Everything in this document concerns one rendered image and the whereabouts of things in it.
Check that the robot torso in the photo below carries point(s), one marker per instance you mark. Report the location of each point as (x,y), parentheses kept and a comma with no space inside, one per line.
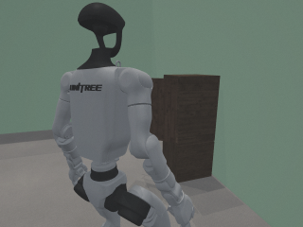
(101,130)

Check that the robot left hand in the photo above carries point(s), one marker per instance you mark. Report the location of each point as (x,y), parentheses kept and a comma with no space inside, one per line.
(74,174)

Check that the robot right hand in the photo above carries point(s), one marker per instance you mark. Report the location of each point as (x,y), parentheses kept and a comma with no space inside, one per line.
(184,212)

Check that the right robot forearm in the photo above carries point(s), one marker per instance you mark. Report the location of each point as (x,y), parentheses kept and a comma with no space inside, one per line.
(156,167)

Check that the robot head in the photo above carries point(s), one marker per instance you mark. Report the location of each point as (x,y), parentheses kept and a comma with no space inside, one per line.
(102,20)

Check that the left robot forearm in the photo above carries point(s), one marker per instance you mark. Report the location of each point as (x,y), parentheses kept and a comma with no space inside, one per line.
(70,151)

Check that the right robot upper arm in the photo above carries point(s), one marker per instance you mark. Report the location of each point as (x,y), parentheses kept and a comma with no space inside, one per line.
(137,85)

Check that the left robot upper arm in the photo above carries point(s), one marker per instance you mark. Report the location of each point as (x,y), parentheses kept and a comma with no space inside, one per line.
(62,127)

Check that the cupboard door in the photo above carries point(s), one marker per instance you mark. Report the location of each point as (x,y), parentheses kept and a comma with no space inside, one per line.
(164,95)

